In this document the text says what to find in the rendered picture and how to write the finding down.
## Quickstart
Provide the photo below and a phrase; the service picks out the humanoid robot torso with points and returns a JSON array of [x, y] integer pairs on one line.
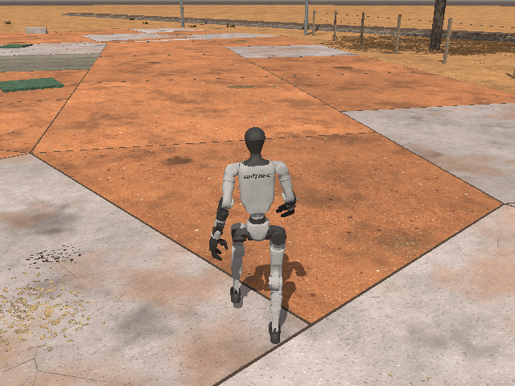
[[256, 185]]

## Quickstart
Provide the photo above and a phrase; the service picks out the right robot upper arm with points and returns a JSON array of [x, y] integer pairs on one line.
[[285, 181]]

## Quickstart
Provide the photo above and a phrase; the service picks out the right robot forearm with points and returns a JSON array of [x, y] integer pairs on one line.
[[291, 205]]

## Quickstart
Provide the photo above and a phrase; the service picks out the robot left hand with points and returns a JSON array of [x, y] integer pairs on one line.
[[212, 247]]

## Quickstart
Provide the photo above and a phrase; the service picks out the right robot shin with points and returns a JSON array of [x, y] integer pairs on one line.
[[276, 304]]

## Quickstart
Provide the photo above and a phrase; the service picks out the left robot upper arm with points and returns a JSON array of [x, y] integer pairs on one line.
[[230, 172]]

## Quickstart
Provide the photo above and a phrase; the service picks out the robot right hand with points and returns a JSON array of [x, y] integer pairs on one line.
[[283, 208]]

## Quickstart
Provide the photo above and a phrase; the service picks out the left robot forearm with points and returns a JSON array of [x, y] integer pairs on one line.
[[221, 216]]

